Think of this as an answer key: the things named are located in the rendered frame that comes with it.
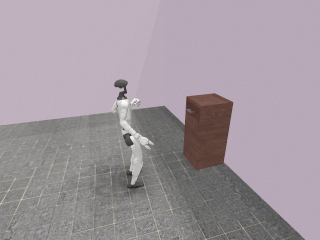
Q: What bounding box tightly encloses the robot left hand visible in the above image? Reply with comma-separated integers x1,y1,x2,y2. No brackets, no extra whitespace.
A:
131,98,141,107

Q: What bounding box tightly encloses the humanoid robot torso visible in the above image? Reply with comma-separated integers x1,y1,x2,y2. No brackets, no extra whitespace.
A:
116,98,132,139

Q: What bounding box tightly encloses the robot right thigh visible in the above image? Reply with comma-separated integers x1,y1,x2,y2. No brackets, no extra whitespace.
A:
124,134,143,165

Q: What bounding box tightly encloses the cabinet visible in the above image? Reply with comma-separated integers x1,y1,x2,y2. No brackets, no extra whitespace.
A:
183,93,234,170

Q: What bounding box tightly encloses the left robot upper arm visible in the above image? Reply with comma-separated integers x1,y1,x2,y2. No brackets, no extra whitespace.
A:
111,101,118,114

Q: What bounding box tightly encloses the drawer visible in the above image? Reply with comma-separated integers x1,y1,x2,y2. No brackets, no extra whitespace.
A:
186,100,201,122

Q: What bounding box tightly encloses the right robot upper arm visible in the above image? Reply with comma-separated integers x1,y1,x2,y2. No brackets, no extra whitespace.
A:
120,100,129,126

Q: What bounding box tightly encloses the robot right forearm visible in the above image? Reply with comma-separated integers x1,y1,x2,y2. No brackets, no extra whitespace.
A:
121,121,142,140

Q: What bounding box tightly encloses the robot right hand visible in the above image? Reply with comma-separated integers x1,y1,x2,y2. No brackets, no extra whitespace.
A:
139,136,154,150

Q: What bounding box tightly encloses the handle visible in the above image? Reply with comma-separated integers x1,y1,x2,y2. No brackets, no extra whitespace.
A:
186,109,194,114

